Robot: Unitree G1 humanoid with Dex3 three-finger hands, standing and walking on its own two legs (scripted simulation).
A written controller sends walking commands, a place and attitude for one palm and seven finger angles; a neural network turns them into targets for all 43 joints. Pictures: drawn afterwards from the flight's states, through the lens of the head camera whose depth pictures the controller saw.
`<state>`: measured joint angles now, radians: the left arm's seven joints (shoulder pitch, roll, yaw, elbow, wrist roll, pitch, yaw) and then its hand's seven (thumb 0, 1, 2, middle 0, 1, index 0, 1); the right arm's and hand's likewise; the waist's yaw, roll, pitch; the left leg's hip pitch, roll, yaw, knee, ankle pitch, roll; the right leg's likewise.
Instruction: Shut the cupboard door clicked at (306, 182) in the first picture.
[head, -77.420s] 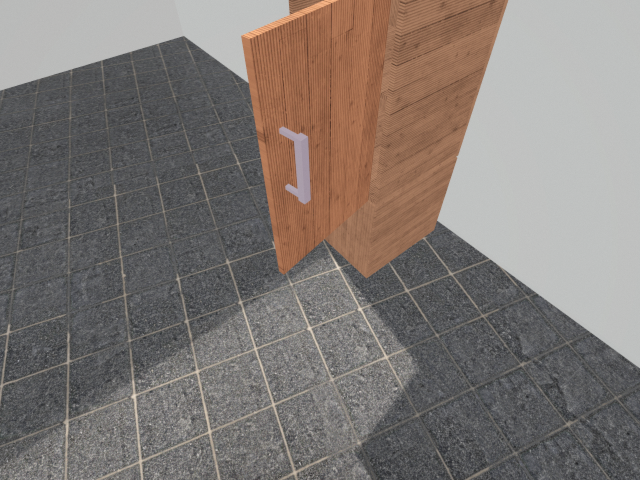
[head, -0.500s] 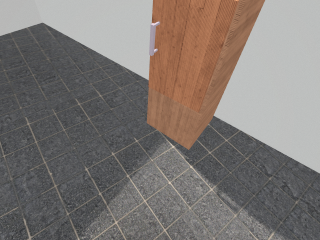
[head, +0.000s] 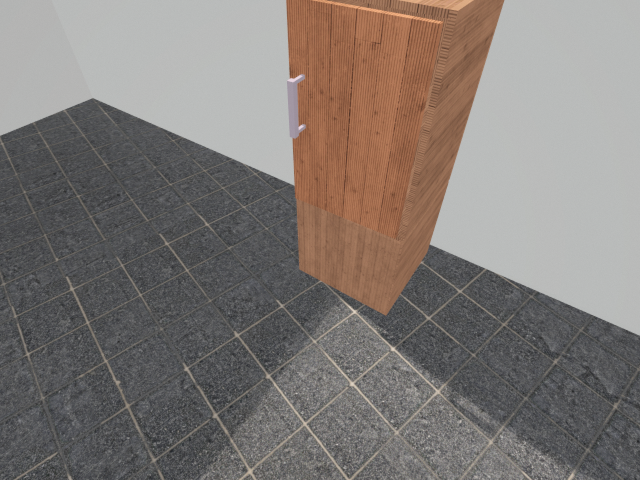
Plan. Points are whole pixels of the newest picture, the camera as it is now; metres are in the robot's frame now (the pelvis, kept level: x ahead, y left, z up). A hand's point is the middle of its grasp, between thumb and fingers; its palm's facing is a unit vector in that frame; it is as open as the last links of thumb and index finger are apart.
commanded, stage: let the arm hang, fingers relaxed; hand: left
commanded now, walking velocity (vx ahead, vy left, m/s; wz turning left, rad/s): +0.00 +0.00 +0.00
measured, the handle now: (297, 106) +1.00 +0.11 +0.00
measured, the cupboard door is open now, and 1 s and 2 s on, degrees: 2 2 2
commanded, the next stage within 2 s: look to check the result in 0.22 s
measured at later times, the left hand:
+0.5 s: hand out of the picture -0.02 +0.16 -0.17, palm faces +0.03 -0.98 -0.17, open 7.4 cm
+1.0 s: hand out of the picture +0.01 +0.15 -0.18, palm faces +0.03 -0.99 -0.16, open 7.4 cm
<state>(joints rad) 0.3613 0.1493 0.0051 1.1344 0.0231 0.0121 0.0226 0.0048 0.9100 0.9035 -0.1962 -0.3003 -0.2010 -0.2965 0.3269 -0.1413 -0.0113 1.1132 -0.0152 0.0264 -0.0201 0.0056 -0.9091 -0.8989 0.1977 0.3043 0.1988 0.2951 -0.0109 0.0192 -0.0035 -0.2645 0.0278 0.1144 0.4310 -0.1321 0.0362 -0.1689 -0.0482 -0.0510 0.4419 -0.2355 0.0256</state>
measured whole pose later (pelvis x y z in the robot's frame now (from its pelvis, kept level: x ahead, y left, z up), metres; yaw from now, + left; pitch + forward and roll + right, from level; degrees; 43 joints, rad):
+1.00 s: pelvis +0.03 -0.01 +0.00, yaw +0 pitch -1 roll +0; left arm 0.30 0.13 0.01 1.14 0.02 0.00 0.03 0.00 0.91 0.90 -0.20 -0.30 -0.20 -0.30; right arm 0.29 -0.13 -0.01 1.12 -0.01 0.01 -0.03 0.01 -0.91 -0.90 0.20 0.30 0.20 0.29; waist -0.02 0.00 0.05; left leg -0.23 0.03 0.10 0.42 -0.16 0.02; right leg -0.12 -0.04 -0.06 0.40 -0.26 0.02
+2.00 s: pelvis +0.02 -0.03 -0.01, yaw +37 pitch +1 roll +2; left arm 0.27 0.20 0.05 0.90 0.03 0.01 0.02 0.01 0.90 0.90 -0.20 -0.30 -0.21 -0.30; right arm 0.16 -0.25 -0.07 0.91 -0.02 0.08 0.03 0.01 -0.91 -0.90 0.19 0.30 0.19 0.29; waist 0.00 -0.01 0.12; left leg -0.40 0.02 0.05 0.82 -0.44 -0.04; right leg -0.18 -0.15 -0.18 0.56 -0.38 0.04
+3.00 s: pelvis +0.24 +0.23 -0.03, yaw +67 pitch +0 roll -2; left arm 0.41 0.17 0.05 1.00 0.03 -0.03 -0.01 0.01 0.91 0.90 -0.20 -0.30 -0.20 -0.30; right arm 0.08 -0.24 -0.04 0.86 -0.03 -0.01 0.05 0.01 -0.91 -0.90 0.19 0.30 0.19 0.29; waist 0.02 0.00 0.11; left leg -0.47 0.02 0.13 0.63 -0.13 0.09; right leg -0.06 -0.17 -0.37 0.71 -0.48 0.06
